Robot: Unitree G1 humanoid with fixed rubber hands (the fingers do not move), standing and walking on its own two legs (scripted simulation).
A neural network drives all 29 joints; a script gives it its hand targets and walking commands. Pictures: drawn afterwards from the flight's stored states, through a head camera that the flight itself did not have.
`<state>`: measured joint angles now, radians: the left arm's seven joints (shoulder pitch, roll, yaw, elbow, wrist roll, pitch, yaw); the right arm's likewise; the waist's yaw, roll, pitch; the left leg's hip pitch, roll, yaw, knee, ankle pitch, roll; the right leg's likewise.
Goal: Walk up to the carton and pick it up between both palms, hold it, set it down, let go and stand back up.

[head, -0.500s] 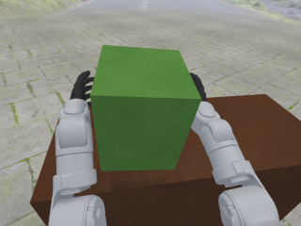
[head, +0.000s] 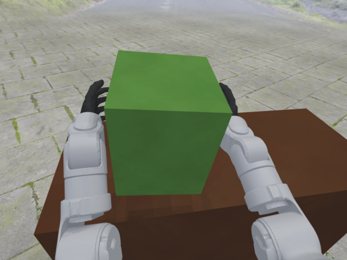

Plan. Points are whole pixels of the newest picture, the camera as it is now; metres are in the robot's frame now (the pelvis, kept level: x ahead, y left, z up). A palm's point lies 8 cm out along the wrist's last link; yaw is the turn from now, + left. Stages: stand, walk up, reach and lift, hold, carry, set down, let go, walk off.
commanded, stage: hold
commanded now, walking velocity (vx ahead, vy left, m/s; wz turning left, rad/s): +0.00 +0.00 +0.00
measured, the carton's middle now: (161, 125) +0.38 +0.01 +0.19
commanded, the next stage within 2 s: none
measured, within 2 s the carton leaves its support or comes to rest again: neither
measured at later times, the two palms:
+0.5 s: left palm (92, 118) +0.36 +0.15 +0.23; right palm (229, 119) +0.36 -0.14 +0.22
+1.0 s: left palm (91, 117) +0.36 +0.15 +0.23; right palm (227, 118) +0.36 -0.14 +0.22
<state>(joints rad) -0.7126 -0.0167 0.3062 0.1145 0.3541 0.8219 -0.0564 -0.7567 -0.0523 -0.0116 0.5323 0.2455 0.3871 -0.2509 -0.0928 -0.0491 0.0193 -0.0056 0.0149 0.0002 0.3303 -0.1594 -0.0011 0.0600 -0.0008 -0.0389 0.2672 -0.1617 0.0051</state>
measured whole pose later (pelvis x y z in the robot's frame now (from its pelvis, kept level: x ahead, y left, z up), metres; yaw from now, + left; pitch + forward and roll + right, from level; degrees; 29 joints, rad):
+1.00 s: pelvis +0.00 +0.00 +0.00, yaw +0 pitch -10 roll -1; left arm -0.71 -0.02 0.30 0.11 0.36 0.82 -0.06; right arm -0.75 -0.05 -0.01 0.53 0.25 0.39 -0.25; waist -0.09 -0.05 0.02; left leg -0.01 0.01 0.00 0.33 -0.16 0.00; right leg 0.06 0.00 -0.04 0.27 -0.16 0.00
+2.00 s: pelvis +0.00 +0.00 +0.00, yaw +0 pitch -10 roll -1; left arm -0.70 -0.03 0.31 0.10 0.37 0.83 -0.06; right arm -0.74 -0.05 0.00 0.52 0.25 0.39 -0.25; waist -0.09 -0.05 0.03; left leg 0.01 0.02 0.00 0.33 -0.16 0.00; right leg 0.07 0.00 -0.03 0.27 -0.16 0.00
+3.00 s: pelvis +0.00 +0.00 +0.00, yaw +0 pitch -10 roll -1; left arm -0.71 -0.03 0.31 0.11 0.37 0.82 -0.06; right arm -0.75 -0.05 -0.01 0.52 0.25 0.39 -0.25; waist -0.09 -0.05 0.03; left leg 0.01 0.01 0.00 0.33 -0.16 0.00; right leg 0.07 0.00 -0.04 0.27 -0.16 0.00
